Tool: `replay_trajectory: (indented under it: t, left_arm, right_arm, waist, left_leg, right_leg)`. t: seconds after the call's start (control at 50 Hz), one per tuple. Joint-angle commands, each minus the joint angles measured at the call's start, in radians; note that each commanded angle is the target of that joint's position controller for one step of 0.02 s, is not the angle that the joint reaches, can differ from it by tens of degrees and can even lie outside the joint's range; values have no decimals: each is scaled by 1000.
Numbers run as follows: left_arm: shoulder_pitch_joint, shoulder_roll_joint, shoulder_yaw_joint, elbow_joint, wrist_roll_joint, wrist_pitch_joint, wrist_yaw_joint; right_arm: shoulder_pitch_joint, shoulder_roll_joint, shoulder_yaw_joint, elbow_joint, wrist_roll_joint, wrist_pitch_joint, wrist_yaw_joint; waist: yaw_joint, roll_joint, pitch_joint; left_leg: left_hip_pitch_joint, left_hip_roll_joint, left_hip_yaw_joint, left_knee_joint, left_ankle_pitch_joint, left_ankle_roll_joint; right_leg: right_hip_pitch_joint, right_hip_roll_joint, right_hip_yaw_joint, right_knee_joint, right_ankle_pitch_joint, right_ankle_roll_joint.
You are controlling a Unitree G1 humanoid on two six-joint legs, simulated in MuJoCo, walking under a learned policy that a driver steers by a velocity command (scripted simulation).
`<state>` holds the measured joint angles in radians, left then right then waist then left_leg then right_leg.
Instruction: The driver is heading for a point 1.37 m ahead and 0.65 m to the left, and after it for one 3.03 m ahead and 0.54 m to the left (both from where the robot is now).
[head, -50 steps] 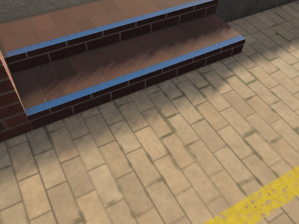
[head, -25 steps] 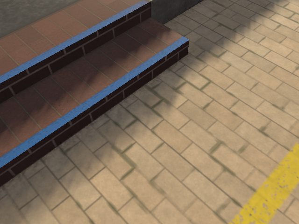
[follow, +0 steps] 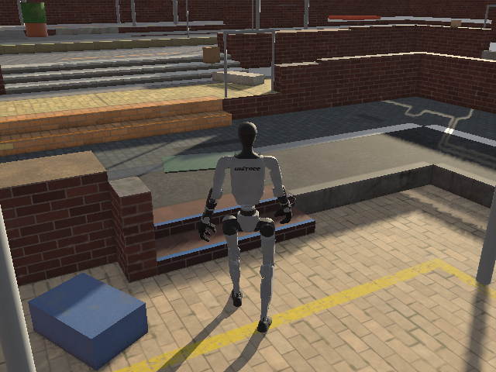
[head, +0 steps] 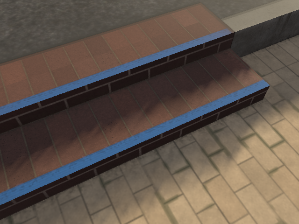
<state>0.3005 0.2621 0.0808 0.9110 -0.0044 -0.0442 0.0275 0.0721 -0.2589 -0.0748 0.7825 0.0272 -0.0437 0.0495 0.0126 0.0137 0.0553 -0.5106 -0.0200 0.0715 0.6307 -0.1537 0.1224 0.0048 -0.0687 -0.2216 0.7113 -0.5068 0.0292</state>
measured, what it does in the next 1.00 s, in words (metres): walks ahead, turning left: right foot, then left foot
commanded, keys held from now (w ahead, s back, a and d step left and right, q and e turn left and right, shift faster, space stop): w+q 0.96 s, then q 0.04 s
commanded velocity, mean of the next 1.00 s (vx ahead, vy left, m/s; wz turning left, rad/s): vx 0.50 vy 0.00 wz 0.58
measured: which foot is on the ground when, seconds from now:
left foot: down 0.00-0.48, up 0.50-0.94, down 0.96-1.00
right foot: up 0.00-0.44, down 0.46-0.96, up 0.98-1.00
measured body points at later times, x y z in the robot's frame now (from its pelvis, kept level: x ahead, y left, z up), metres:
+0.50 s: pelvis +0.29 -0.01 +0.01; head +0.32 -0.01 +0.46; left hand +0.41 +0.29 -0.07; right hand +0.37 -0.29 -0.12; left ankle +0.12 +0.07 -0.69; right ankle +0.41 -0.09 -0.72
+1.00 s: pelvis +0.50 +0.10 +0.01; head +0.52 +0.12 +0.45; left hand +0.37 +0.34 -0.13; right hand +0.80 +0.00 -0.09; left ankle +0.51 +0.17 -0.72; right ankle +0.44 -0.09 -0.64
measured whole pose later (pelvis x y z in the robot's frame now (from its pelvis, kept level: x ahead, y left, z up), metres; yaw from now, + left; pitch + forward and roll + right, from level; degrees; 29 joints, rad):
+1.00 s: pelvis +0.50 +0.10 +0.01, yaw +36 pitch +1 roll +0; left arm 0.32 0.26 0.03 0.84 0.02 -0.04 0.00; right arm 0.09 -0.27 -0.04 0.75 -0.04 -0.02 0.03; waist 0.04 -0.01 0.05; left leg -0.40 -0.07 0.07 0.63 -0.24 0.13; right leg -0.24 -0.10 -0.14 1.09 -0.45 0.02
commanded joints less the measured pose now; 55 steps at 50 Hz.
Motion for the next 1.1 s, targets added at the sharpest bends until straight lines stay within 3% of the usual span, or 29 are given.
replay_trajectory:
  t: [0.02,0.04,0.06,0.1,0.18,0.26,0.34,0.42,0.44,0.46,0.48,0.5,0.52,0.54,0.58,0.66,0.76,0.8,0.84,0.88,0.9,0.92,0.94,0.96,0.98,1.0,1.02,1.04,1.1]
  left_arm:
    - [-67,86,-8,-149,-19,-89,-28]
    - [-126,97,-10,-158,29,-71,-38]
    - [-102,83,-15,-147,41,-68,-36]
    - [-66,95,-15,-143,71,-32,-34]
    - [-83,85,-26,-159,58,12,-47]
    - [-244,83,-35,-210,49,7,-50]
    - [-334,90,-40,-247,37,-9,-55]
    - [-220,135,-26,-233,33,-28,-43]
    - [-113,150,-18,-203,36,-38,-32]
    - [10,200,-2,-178,52,-52,-19]
    - [125,296,17,-183,74,-51,-4]
    - [70,325,29,-171,60,-32,-8]
    - [-10,218,9,-198,53,-21,-15]
    - [-56,146,-9,-205,43,-20,-19]
    - [-64,109,-24,-187,42,-28,-15]
    - [-12,128,-15,-149,30,-62,-29]
    - [1,131,-13,-119,28,-57,-28]
    - [8,134,-12,-108,30,-55,-27]
    - [31,145,-10,-97,27,-50,-23]
    - [26,169,-7,-101,35,-39,-19]
    - [19,181,-5,-108,31,-30,-20]
    - [0,201,0,-118,21,-17,-22]
    - [-33,203,1,-131,5,-10,-28]
    - [-45,118,-18,-157,19,-13,-34]
    - [11,53,-38,-228,26,-15,-35]
    - [-65,107,-31,-227,47,-14,-27]
    - [-67,88,-38,-230,38,-21,-22]
    - [-61,78,-40,-221,42,-23,-21]
    - [-24,51,-46,-227,55,26,-36]
  right_arm:
    - [359,-251,-71,4,-10,-11,-17]
    - [334,-262,-74,41,-88,9,-35]
    - [274,-200,-58,36,-76,11,-39]
    - [200,-139,-35,22,-42,5,-41]
    - [227,-182,-40,26,-35,-13,-33]
    - [291,-186,-42,40,-36,-10,-33]
    - [346,-193,-45,53,-43,-8,-39]
    - [282,-222,-53,29,-50,-12,-49]
    - [253,-221,-51,23,-46,-16,-47]
    - [250,-182,-38,17,-38,-24,-41]
    - [264,-99,-14,-29,-10,-30,-41]
    - [336,-104,-10,-45,-29,-21,-42]
    - [351,-148,-13,7,-47,0,-49]
    - [299,-148,-13,16,-50,5,-38]
    - [240,-129,-11,3,-64,18,-22]
    - [170,-102,2,-21,-65,41,1]
    - [3,-68,28,-80,-62,34,24]
    - [-19,-47,42,-84,-63,34,28]
    - [-58,-62,43,-97,-70,38,26]
    - [-30,-75,36,-99,-79,46,9]
    - [33,-83,30,-83,-80,44,0]
    - [140,-87,21,-50,-75,34,-7]
    - [279,-106,3,-4,-76,22,-17]
    - [326,-213,-27,18,-82,17,-32]
    - [307,-364,-57,-19,-68,27,-35]
    - [329,-318,-63,-18,-40,38,-43]
    - [278,-248,-45,-14,-33,37,-55]
    - [237,-188,-27,-18,-38,33,-61]
    - [188,-128,-2,-35,-48,16,-68]
  waist:
    - [-139,132,-397]
    - [-124,14,-219]
    - [-70,-48,-122]
    - [-6,-8,-99]
    - [7,33,-80]
    - [-61,59,-22]
    - [-103,60,-23]
    - [-29,76,-44]
    - [30,48,-78]
    - [87,-36,-160]
    - [121,-216,-286]
    - [27,-375,-288]
    - [-3,-176,-170]
    - [2,-71,-85]
    - [-7,-118,-26]
    - [-6,-118,-54]
    - [12,-117,-18]
    - [11,-140,-35]
    - [21,-121,-26]
    - [-7,-116,-60]
    - [-32,-109,-118]
    - [-75,-112,-176]
    - [-154,-72,-230]
    - [-150,89,-204]
    - [-70,220,-274]
    - [-126,31,-248]
    - [-77,20,-111]
    - [-35,-2,-41]
    - [25,4,-69]
  left_leg:
    - [923,341,-887,-335,-210,308]
    - [746,323,-663,-327,10,243]
    - [597,277,-546,-319,163,201]
    - [417,193,-396,-339,348,155]
    - [303,137,-338,-399,290,160]
    - [347,119,-363,-435,138,133]
    - [436,129,-395,-378,212,111]
    - [392,143,-455,-258,311,45]
    - [357,106,-444,-153,369,22]
    - [292,27,-380,62,332,-7]
    - [96,-91,-245,347,1,-44]
    - [-81,-124,-184,486,-388,-44]
    - [-105,-29,-204,563,-324,-37]
    - [-85,3,-188,546,-249,-45]
    - [-62,51,-162,484,-181,-65]
    - [-112,61,-125,491,-94,-91]
    - [-115,73,-66,251,44,-116]
    - [-26,65,-19,159,65,-98]
    - [10,53,13,96,31,-68]
    - [53,11,51,108,-102,-18]
    - [130,-32,69,96,-139,5]
    - [252,-65,67,18,-115,27]
    - [468,-81,47,-120,7,48]
    - [637,105,-228,-213,25,76]
    - [766,385,-738,-273,375,251]
    - [698,390,-680,-312,339,306]
    - [568,347,-561,-306,348,276]
    - [453,278,-474,-301,424,226]
    - [306,181,-332,-274,588,164]
  right_leg:
    - [-762,106,320,724,-82,-22]
    - [-774,31,279,680,74,-43]
    - [-717,-12,268,575,159,-48]
    - [-568,-43,267,475,186,-23]
    - [-526,-42,228,321,217,20]
    - [-595,-31,230,92,387,36]
    - [-584,11,233,-63,447,30]
    - [-350,53,244,-178,355,-8]
    - [-209,72,233,-238,357,-27]
    - [-32,-15,316,-296,305,-63]
    - [187,-268,631,-395,78,-121]
    - [191,-380,967,-495,46,-192]
    - [80,-356,867,-478,-49,-192]
    - [-22,-297,711,-491,18,-177]
    - [-97,-218,484,-518,279,-145]
    - [-54,-200,295,-512,641,-159]
    - [-64,-168,124,-532,727,-156]
    - [-70,-169,69,-507,744,-146]
    - [-55,-188,51,-472,808,-138]
    - [8,-229,35,-332,1147,-135]
    - [24,-221,11,-194,1328,-132]
    - [-5,-211,4,-28,1337,-125]
    - [-139,-175,-12,197,1138,-90]
    - [-435,-71,3,497,376,-43]
    - [-720,67,114,802,-38,7]
    - [-784,22,228,862,42,12]
    - [-805,-9,224,843,100,14]
    - [-786,-22,212,839,94,16]
    - [-747,-2,191,902,116,15]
